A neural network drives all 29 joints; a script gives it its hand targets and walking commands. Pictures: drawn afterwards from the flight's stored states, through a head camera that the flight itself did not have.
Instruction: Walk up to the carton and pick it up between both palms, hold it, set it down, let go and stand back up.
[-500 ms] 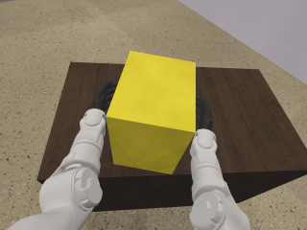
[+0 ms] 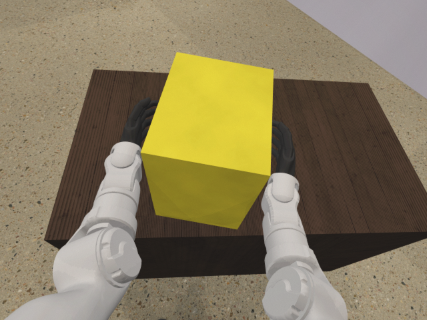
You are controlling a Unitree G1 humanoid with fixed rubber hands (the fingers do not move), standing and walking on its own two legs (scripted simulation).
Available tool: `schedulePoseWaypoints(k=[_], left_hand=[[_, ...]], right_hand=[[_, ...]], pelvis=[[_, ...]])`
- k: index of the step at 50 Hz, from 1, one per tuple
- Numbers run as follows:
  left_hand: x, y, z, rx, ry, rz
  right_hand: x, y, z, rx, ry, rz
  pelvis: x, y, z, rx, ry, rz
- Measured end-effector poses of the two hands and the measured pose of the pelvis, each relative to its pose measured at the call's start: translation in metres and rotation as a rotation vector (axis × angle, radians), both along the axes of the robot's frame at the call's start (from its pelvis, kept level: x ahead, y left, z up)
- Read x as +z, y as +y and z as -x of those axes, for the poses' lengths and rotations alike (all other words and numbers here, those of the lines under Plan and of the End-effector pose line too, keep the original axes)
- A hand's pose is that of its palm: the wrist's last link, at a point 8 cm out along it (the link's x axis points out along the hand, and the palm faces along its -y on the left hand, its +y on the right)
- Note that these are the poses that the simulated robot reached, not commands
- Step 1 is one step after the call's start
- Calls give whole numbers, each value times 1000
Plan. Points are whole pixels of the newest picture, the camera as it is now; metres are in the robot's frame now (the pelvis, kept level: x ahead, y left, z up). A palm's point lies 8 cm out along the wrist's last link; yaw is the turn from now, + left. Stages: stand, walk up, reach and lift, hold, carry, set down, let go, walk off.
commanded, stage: set down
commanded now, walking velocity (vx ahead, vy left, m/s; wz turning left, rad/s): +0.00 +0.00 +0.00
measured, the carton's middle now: (209, 148) +0.47 +0.01 -0.01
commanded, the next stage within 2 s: none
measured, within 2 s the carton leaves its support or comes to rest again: neither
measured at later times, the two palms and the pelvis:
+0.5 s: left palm (128, 142) +0.44 +0.18 +0.02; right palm (280, 174) +0.40 -0.13 +0.02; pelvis -0.01 +0.03 -0.02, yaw -3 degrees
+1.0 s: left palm (105, 175) +0.38 +0.21 +0.00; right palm (308, 202) +0.35 -0.18 +0.01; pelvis -0.05 +0.02 -0.03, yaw -1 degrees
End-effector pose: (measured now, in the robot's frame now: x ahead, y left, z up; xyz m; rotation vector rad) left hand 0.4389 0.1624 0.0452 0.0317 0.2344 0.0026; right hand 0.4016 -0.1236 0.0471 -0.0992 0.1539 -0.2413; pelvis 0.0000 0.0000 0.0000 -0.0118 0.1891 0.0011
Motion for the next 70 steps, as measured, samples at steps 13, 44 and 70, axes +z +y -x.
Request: schedulePoseWaypoints(k=[13, 44, 70], left_hand=[[-16, 3, 1, -20, 50, -48], [-29, 56, 38, 20, 71, -60], [-44, 58, 90, 21, 33, 22]], right_hand=[[-9, -2, 5, 23, 74, -19], [-11, -46, 25, -27, 134, -65], [-29, -17, 81, 38, 97, -59]], pelvis=[[-4, 19, -1, -34, 47, 17], [-23, 29, 34, -6, 138, 43], [-32, 10, 49, 10, 59, 26]])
